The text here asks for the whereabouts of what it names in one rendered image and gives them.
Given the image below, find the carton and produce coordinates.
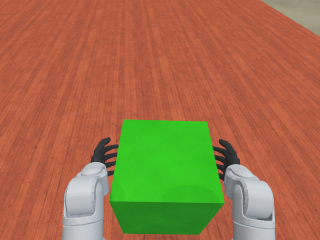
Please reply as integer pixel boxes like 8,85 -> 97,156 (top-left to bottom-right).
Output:
109,119 -> 225,235

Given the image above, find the right robot forearm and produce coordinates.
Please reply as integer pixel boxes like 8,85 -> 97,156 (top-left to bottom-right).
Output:
224,164 -> 276,240

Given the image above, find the left robot forearm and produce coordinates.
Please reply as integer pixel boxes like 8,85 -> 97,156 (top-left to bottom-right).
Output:
62,162 -> 109,240

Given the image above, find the robot left hand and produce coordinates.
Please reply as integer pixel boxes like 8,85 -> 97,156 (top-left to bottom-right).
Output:
90,137 -> 119,177

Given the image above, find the robot right hand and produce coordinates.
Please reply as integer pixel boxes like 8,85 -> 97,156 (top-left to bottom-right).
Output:
212,139 -> 240,181

